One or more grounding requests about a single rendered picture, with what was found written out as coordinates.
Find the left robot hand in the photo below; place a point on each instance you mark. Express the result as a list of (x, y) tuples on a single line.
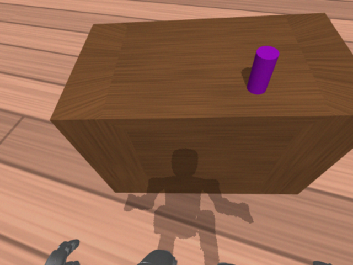
[(59, 256)]

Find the can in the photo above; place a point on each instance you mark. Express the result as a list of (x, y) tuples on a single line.
[(262, 69)]

